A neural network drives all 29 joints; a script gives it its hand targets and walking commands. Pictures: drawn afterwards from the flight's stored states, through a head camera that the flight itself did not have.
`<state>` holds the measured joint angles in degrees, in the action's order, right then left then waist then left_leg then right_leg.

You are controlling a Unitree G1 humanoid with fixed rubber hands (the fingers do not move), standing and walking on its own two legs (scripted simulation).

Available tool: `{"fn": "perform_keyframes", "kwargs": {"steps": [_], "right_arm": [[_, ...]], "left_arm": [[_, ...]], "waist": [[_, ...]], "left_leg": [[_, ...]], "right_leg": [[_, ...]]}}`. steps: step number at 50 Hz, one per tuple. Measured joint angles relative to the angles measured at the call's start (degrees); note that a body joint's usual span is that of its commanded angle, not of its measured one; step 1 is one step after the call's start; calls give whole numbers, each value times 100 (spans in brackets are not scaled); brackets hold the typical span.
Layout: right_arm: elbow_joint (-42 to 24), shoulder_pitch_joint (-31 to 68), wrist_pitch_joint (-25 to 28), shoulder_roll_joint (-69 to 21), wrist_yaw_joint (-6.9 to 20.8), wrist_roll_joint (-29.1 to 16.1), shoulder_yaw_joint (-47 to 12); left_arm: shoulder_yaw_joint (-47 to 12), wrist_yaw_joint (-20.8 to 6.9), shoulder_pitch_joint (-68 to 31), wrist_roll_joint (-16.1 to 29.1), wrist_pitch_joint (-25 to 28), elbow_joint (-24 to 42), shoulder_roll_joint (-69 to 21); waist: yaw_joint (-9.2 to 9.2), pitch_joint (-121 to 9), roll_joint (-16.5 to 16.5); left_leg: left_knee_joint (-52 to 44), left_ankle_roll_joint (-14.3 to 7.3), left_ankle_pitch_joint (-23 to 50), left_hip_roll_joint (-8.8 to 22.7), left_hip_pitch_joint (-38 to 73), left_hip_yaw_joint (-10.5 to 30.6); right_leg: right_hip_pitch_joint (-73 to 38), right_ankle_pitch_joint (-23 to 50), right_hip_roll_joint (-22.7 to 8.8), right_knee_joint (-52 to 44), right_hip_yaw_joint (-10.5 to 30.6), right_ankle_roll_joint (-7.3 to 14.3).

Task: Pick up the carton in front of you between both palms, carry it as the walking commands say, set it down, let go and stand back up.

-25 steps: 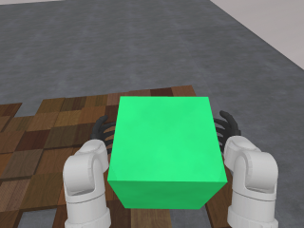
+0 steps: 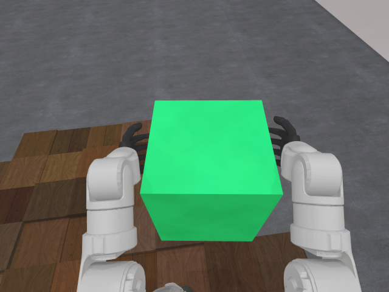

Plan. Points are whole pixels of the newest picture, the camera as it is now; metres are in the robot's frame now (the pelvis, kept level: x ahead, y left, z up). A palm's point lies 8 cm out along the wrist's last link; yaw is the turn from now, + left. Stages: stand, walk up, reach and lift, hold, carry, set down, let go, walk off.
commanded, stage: carry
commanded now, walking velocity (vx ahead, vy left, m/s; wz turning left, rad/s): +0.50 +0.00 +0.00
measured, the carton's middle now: (207, 176) +0.35 +0.00 +0.04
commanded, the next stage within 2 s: none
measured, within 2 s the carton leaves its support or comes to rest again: neither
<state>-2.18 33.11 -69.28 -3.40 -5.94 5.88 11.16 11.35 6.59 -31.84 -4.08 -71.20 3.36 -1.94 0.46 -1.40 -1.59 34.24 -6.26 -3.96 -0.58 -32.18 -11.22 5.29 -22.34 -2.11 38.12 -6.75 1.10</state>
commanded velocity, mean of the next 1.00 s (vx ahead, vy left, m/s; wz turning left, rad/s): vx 0.50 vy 0.00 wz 0.00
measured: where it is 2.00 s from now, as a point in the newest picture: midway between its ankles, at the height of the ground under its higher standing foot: (197, 120)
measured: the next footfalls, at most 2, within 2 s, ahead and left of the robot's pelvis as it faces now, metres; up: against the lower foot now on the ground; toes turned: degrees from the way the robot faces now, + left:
right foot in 0.40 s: +0.44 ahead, -0.12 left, +0.02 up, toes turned -5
left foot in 0.80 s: +0.72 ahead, +0.06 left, +0.02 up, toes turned +4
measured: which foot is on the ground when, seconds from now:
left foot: down 0.00-0.40, up 0.42-0.78, down 0.80-1.00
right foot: down 0.00-0.00, up 0.02-0.38, down 0.40-0.82, up 0.84-1.00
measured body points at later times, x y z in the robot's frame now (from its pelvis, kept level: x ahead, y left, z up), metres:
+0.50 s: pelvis +0.34 -0.04 +0.02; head +0.39 -0.05 +0.46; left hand +0.70 +0.12 +0.11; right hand +0.72 -0.18 +0.11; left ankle +0.21 +0.08 -0.62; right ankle +0.40 -0.11 -0.71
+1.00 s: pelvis +0.69 +0.00 +0.04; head +0.72 +0.00 +0.49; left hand +1.09 +0.12 +0.17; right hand +1.06 -0.18 +0.17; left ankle +0.69 +0.06 -0.70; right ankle +0.66 -0.11 -0.63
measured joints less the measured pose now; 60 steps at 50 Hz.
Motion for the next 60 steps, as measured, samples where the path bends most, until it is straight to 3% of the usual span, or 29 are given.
{"fn": "perform_keyframes", "kwargs": {"steps": [3,5,13,17,19,21,23,25,31,35,39,40,41,42,43,46,50,52,56,60], "right_arm": [[636,289,200,77,-64,-17,-76],[841,342,283,164,-107,-136,-94],[1223,585,676,278,-181,-380,-23],[1140,586,698,260,-196,-398,-41],[1003,566,647,256,-199,-387,-27],[880,590,579,339,-190,-415,3],[795,542,497,353,-160,-394,69],[617,417,349,285,-156,-350,115],[-256,285,82,52,-160,-188,167],[-741,381,-61,8,-160,-131,201],[-724,596,-286,144,-159,-151,232],[-614,676,-338,172,-159,-162,239],[-482,733,-341,175,-159,-162,250],[-301,826,-357,181,-159,-157,241],[-78,957,-378,193,-158,-154,229],[524,1206,-407,240,-158,-179,216],[1021,1175,-349,287,-158,-230,223],[1206,1070,-254,271,-157,-228,221],[1416,842,-24,250,-157,-254,119],[1377,719,108,345,-156,-352,-21]], "left_arm": [[60,-26,-232,62,139,-531,179],[86,-24,-340,38,206,-751,181],[224,-24,-511,-93,509,-930,109],[233,-25,-446,-76,533,-785,107],[196,-25,-467,-54,513,-726,120],[155,-21,-491,-81,569,-711,49],[97,-2,-468,-88,567,-723,0],[68,23,-355,-40,467,-618,-30],[107,112,-258,170,266,100,-40],[154,129,-454,262,144,444,-11],[129,131,-790,251,-58,298,66],[122,130,-877,241,-139,210,113],[111,129,-985,248,-204,80,188],[126,129,-1062,254,-279,-38,256],[149,129,-1113,262,-357,-136,322],[251,124,-1231,212,-527,-461,388],[439,72,-1307,-41,-529,-934,241],[506,18,-1229,-183,-438,-1108,152],[559,-54,-964,-340,-242,-1197,37],[444,-66,-761,-340,-92,-1077,-8]], "waist": [[242,186,18],[342,301,62],[456,382,138],[359,271,126],[214,236,28],[2,227,196],[-131,255,255],[-227,276,217],[-416,373,162],[-445,296,185],[-307,146,287],[-234,107,262],[-130,126,35],[-40,128,-129],[49,108,-164],[276,59,-45],[485,-34,134],[568,-79,168],[659,-102,131],[533,-85,98]], "left_leg": [[295,-16,-737,-22,181,46],[109,57,-862,-23,444,96],[-335,223,-1507,55,1435,250],[-443,458,-1965,124,2076,337],[3,595,-2028,144,2248,343],[1263,627,-1887,260,1936,607],[2711,536,-2202,89,1312,988],[3325,428,-2057,-4,751,1067],[2911,368,-1629,154,-579,1008],[1397,394,-1133,210,-802,877],[-97,245,164,108,-267,640],[-456,213,586,58,13,586],[-484,175,1046,-81,186,476],[-461,130,1546,-174,315,375],[-398,66,1848,-197,401,326],[-354,-80,1281,-215,736,345],[-593,-14,847,-197,1295,364],[-655,-9,605,-218,1607,368],[-607,71,-39,-294,2288,398],[-44,159,-972,-269,2919,460]], "right_leg": [[1333,-268,237,2808,594,143],[2025,-181,245,3247,678,222],[3569,558,-103,1707,675,114],[3212,1591,-39,-167,434,79],[2712,2229,35,-922,205,121],[2482,1801,190,-719,65,268],[2378,1294,244,-433,37,369],[2117,1111,249,-557,40,344],[1316,700,285,-1027,77,373],[745,375,290,-1268,143,298],[237,566,346,-1027,63,301],[183,959,318,-733,23,333],[194,1307,123,-311,8,389],[324,1500,38,248,146,298],[590,1184,110,986,350,183],[1573,308,397,2553,650,95],[2644,308,345,2274,615,86],[3038,701,245,1805,615,51],[3330,2219,76,320,520,92],[2730,3146,200,-982,119,295]]}}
